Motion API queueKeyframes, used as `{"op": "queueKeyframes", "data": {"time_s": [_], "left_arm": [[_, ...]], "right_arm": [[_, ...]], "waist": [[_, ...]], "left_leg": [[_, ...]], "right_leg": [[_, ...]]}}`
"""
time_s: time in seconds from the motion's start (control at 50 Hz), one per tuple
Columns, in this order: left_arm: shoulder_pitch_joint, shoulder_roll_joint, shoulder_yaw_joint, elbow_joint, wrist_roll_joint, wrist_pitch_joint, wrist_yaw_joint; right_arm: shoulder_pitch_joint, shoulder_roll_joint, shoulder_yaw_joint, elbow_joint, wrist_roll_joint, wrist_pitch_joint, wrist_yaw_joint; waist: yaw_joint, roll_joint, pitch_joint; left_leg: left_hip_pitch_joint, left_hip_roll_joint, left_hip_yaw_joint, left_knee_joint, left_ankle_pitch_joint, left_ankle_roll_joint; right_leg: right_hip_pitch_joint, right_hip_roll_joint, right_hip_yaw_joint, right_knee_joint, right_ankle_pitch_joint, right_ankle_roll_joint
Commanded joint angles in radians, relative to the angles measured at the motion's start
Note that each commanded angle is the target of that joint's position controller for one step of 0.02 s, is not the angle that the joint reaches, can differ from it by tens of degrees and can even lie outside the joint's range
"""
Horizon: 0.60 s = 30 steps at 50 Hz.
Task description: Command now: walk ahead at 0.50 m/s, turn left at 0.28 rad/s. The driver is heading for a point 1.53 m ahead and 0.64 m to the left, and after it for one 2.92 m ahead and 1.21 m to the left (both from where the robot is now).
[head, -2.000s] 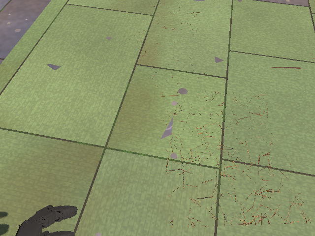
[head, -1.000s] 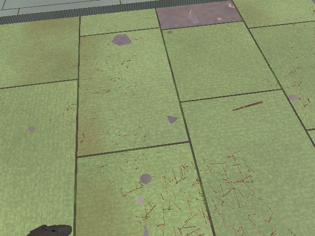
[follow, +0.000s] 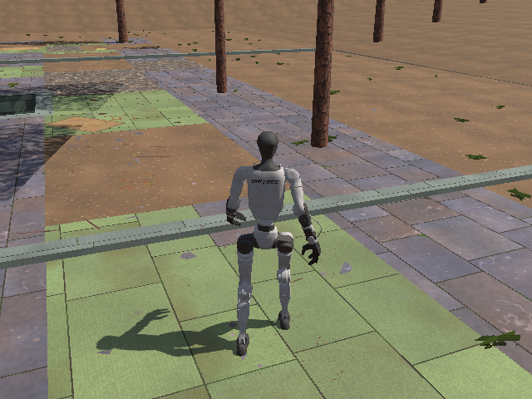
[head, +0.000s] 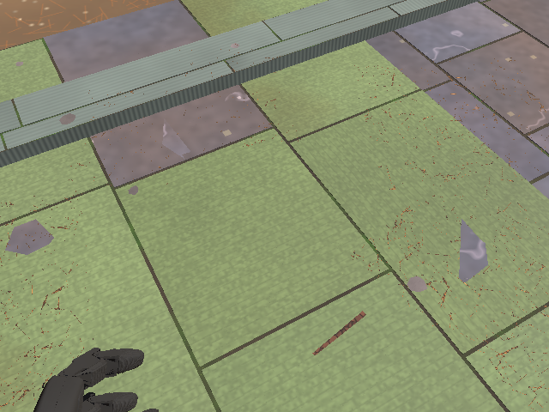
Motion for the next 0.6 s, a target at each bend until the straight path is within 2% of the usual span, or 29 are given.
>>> {"op": "queueKeyframes", "data": {"time_s": [0.02,0.04,0.06,0.08,0.1,0.12,0.16,0.22,0.3,0.36,0.42,0.44,0.48,0.5,0.52,0.54,0.56,0.58,0.6], "left_arm": [[0.412,0.273,0.101,0.025,0.022,-0.007,0.027],[0.423,0.300,0.103,0.043,0.025,0.006,0.019],[0.387,0.198,0.080,0.036,0.014,0.006,0.017],[0.331,0.154,0.065,0.037,0.006,0.003,0.017],[0.269,0.129,0.055,0.037,0.010,0.000,0.014],[0.225,0.102,0.050,0.042,0.015,-0.004,0.011],[0.188,0.093,0.053,0.057,0.023,-0.018,0.013],[0.188,0.119,0.065,0.088,0.024,-0.031,0.021],[0.206,0.154,0.075,0.118,0.023,-0.023,0.033],[0.252,0.183,0.083,0.142,0.013,-0.011,0.039],[0.293,0.205,0.092,0.168,-0.004,0.010,0.040],[0.296,0.214,0.095,0.173,-0.008,0.018,0.041],[0.284,0.244,0.103,0.170,-0.016,0.033,0.046],[0.275,0.255,0.106,0.167,-0.019,0.042,0.050],[0.263,0.246,0.100,0.162,-0.022,0.047,0.053],[0.288,0.197,0.080,0.145,0.006,0.039,0.055],[0.369,0.062,0.037,0.089,0.034,0.011,0.040],[0.253,0.152,0.050,0.081,-0.003,-0.025,0.027],[0.171,0.185,0.059,0.050,-0.035,-0.043,0.020]], "right_arm": [[-0.071,-0.063,0.003,-0.103,-0.039,-0.012,-0.008],[0.061,-0.007,0.018,-0.115,-0.004,-0.027,-0.008],[0.003,-0.121,-0.011,-0.098,0.018,-0.028,-0.010],[-0.074,-0.149,-0.024,-0.116,0.021,-0.027,-0.009],[-0.102,-0.133,-0.024,-0.116,0.013,-0.021,-0.012],[-0.116,-0.119,-0.028,-0.120,0.003,-0.012,-0.012],[-0.099,-0.078,-0.025,-0.119,0.006,0.009,-0.006],[-0.144,-0.056,-0.024,-0.150,0.000,0.028,-0.004],[-0.239,-0.039,-0.014,-0.185,-0.003,0.022,0.016],[-0.349,-0.028,-0.004,-0.228,-0.006,0.019,0.035],[-0.419,-0.038,-0.004,-0.273,-0.004,0.021,0.051],[-0.426,-0.046,-0.007,-0.285,-0.005,0.022,0.056],[-0.381,-0.078,-0.025,-0.294,-0.007,0.028,0.059],[-0.291,-0.109,-0.044,-0.277,-0.005,0.031,0.056],[-0.132,-0.159,-0.075,-0.237,-0.002,0.035,0.046],[0.016,-0.249,-0.109,-0.204,0.002,0.047,0.022],[-0.044,-0.334,-0.113,-0.221,0.005,0.036,0.021],[-0.022,-0.244,-0.086,-0.248,-0.001,0.019,0.029],[-0.053,-0.197,-0.072,-0.238,-0.010,0.004,0.032]], "waist": [[0.264,-0.072,-0.303],[0.195,-0.335,-0.398],[0.220,-0.186,-0.275],[0.212,-0.136,-0.154],[0.179,-0.080,-0.101],[0.155,-0.082,-0.054],[0.119,-0.098,-0.030],[0.107,-0.050,0.003],[0.133,-0.027,0.031],[0.176,-0.006,0.065],[0.191,-0.009,0.083],[0.183,-0.016,0.078],[0.139,-0.054,0.021],[0.083,-0.062,-0.036],[-0.006,-0.042,-0.118],[-0.055,0.085,-0.209],[0.080,0.303,-0.293],[-0.003,0.165,-0.359],[-0.003,0.124,-0.218]], "left_leg": [[-0.379,0.071,-0.035,0.525,0.220,0.065],[-0.670,-0.019,-0.033,0.785,-0.221,0.032],[-0.757,0.037,-0.093,0.891,-0.179,0.029],[-0.787,0.071,-0.079,0.896,-0.083,0.033],[-0.747,0.106,-0.065,0.872,-0.005,0.026],[-0.721,0.128,-0.065,0.832,0.047,0.020],[-0.649,0.153,-0.060,0.808,0.106,0.009],[-0.693,0.162,-0.068,0.744,0.191,-0.008],[-0.688,0.150,-0.034,0.519,0.379,-0.006],[-0.679,0.136,0.022,0.389,0.426,0.013],[-0.700,0.121,0.057,0.316,0.363,0.046],[-0.686,0.107,0.076,0.301,0.322,0.062],[-0.572,0.041,0.136,0.297,0.218,0.101],[-0.450,-0.003,0.162,0.289,0.183,0.127],[-0.216,-0.046,0.162,0.226,0.238,0.165],[0.089,0.077,-0.057,0.201,0.249,0.225],[0.356,0.307,-0.640,0.074,0.046,0.408],[0.377,0.347,-0.763,-0.044,-0.033,0.407],[0.278,0.322,-0.622,-0.061,0.045,0.362]], "right_leg": [[0.689,-0.249,0.238,0.028,0.004,-0.107],[0.856,-0.408,0.633,-0.104,-0.242,-0.234],[0.755,-0.366,0.606,-0.156,-0.378,-0.206],[0.640,-0.332,0.453,-0.174,-0.349,-0.173],[0.530,-0.289,0.354,-0.203,-0.252,-0.155],[0.449,-0.255,0.271,-0.235,-0.176,-0.150],[0.355,-0.229,0.159,-0.291,-0.074,-0.149],[0.333,-0.238,0.052,-0.331,0.046,-0.166],[0.358,-0.214,-0.088,-0.347,0.103,-0.150],[0.405,-0.229,-0.150,-0.346,0.115,-0.139],[0.510,-0.257,-0.186,-0.301,0.179,-0.119],[0.539,-0.263,-0.200,-0.266,0.259,-0.109],[0.571,-0.261,-0.232,-0.130,0.592,-0.086],[0.560,-0.249,-0.249,0.011,0.726,-0.073],[0.471,-0.212,-0.275,0.222,0.708,-0.040],[0.214,-0.164,-0.277,0.537,0.348,0.008],[-0.209,0.054,-0.144,0.849,-0.541,0.063],[-0.306,0.038,0.057,0.926,-0.551,0.043],[-0.372,-0.002,0.052,0.895,-0.450,0.021]]}}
